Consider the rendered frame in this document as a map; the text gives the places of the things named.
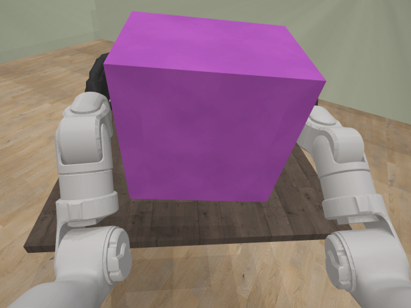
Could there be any right robot forearm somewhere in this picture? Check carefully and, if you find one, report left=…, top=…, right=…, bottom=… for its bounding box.
left=296, top=105, right=410, bottom=279

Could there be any left robot upper arm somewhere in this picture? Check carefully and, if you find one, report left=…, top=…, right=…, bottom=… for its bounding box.
left=7, top=226, right=132, bottom=308

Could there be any carton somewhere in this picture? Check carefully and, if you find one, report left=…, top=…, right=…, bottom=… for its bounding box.
left=103, top=11, right=326, bottom=202

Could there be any left robot forearm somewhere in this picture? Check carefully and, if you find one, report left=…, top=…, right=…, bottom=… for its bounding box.
left=54, top=92, right=119, bottom=277

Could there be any left robot hand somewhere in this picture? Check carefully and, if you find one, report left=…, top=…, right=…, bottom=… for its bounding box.
left=85, top=53, right=112, bottom=110

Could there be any right robot upper arm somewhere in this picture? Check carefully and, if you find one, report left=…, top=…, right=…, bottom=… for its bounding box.
left=324, top=228, right=411, bottom=308

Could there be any table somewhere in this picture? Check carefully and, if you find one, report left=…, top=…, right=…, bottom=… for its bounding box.
left=23, top=110, right=352, bottom=253

